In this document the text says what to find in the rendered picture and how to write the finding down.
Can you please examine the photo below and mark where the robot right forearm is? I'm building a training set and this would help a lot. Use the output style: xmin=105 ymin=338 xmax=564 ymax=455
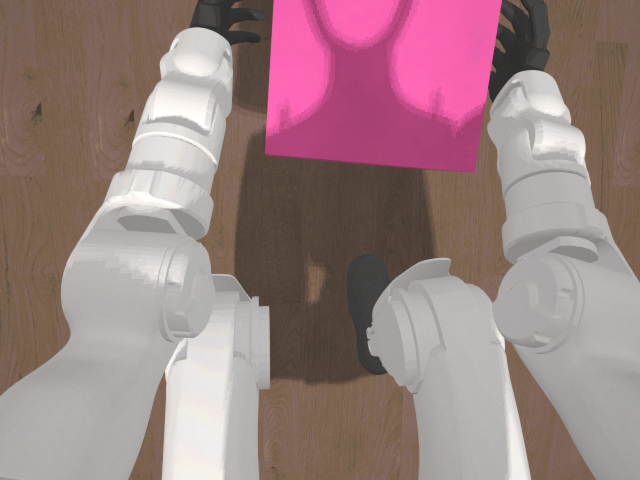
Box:
xmin=487 ymin=70 xmax=639 ymax=281

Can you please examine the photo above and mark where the right robot upper arm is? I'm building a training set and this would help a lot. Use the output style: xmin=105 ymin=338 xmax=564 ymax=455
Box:
xmin=492 ymin=252 xmax=640 ymax=480

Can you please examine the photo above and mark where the left robot upper arm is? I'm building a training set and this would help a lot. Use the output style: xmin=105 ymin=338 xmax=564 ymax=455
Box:
xmin=0 ymin=229 xmax=215 ymax=480

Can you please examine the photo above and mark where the carton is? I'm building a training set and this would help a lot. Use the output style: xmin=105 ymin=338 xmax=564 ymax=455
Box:
xmin=265 ymin=0 xmax=502 ymax=173

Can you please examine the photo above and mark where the right robot hand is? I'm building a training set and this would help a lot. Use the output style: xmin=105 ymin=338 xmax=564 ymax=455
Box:
xmin=488 ymin=0 xmax=550 ymax=103

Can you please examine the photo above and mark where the left robot hand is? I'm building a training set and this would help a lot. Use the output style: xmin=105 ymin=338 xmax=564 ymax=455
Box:
xmin=189 ymin=0 xmax=265 ymax=46

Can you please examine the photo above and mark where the right robot shin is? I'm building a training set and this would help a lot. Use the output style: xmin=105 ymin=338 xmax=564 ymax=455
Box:
xmin=366 ymin=258 xmax=505 ymax=376

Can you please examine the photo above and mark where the robot left forearm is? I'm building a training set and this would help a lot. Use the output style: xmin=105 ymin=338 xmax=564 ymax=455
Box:
xmin=61 ymin=27 xmax=233 ymax=320

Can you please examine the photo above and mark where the robot right thigh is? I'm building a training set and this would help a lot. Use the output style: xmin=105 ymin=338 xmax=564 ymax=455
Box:
xmin=382 ymin=276 xmax=531 ymax=480

